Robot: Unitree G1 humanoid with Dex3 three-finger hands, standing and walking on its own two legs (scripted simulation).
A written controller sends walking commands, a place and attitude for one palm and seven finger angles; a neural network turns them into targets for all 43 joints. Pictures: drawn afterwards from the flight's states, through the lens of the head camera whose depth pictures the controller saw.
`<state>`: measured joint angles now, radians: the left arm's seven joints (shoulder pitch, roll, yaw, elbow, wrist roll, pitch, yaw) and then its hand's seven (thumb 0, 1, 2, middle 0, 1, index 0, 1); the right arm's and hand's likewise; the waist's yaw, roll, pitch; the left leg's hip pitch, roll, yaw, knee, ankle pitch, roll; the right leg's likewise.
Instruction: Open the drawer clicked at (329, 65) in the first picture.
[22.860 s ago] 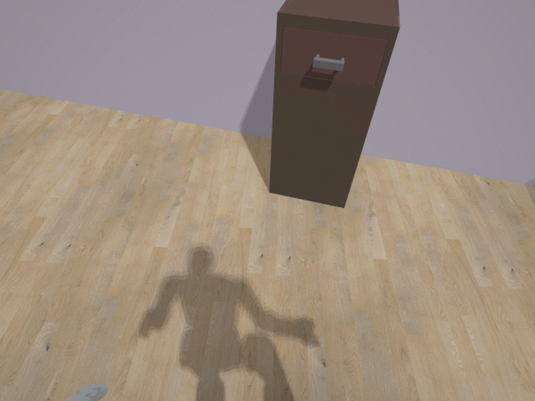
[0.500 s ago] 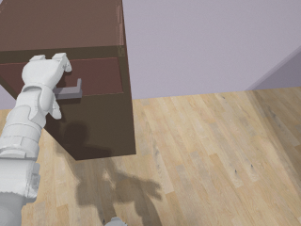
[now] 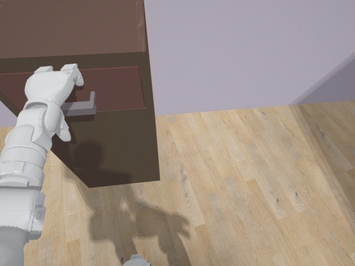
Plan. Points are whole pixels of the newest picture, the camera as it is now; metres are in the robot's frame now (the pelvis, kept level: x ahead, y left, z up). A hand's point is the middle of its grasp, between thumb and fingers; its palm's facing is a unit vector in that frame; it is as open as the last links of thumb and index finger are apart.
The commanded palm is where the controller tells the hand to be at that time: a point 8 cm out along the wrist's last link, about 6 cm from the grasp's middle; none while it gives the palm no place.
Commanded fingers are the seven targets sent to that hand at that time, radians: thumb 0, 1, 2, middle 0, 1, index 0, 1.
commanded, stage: re-aim the fingers above the handle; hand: left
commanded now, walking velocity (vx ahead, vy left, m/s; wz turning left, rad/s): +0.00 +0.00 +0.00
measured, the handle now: (75, 102) +0.53 +0.25 +0.01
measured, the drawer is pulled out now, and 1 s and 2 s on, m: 0.00 0.00 0.00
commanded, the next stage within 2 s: lower the fingers behind the handle in 0.10 s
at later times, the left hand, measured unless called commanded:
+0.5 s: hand (58, 109) +0.47 +0.27 +0.05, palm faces -0.13 -0.02 -0.99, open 13.8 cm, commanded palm +0.46 +0.27 +0.10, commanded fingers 0.00 -0.50 0.30 -0.30 -1.20 -0.30 -1.20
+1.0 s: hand (62, 114) +0.48 +0.27 +0.03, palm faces -0.07 -0.03 -1.00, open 13.8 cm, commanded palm +0.46 +0.26 +0.07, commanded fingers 0.00 -0.50 0.30 -0.30 -1.20 -0.30 -1.20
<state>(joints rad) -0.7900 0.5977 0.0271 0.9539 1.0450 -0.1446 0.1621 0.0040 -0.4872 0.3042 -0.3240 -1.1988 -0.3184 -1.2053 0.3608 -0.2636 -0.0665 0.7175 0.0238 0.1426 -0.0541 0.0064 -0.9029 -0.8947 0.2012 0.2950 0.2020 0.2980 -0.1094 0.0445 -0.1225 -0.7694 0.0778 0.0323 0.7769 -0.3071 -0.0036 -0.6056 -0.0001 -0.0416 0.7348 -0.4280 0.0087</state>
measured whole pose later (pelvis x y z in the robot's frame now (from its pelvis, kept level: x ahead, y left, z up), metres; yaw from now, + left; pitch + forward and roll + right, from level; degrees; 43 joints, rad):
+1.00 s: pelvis -0.01 +0.01 -0.01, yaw -1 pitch +20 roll -3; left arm -0.83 0.59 0.03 1.07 1.09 -0.07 0.24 0.00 -0.49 0.30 -0.32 -1.21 -0.31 -1.22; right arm 0.35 -0.24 -0.05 0.71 0.01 0.14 -0.04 0.01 -0.90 -0.89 0.20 0.30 0.20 0.30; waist -0.12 0.05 -0.15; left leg -0.89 0.09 0.03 0.87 -0.33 0.01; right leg -0.72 0.01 -0.03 0.82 -0.45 0.02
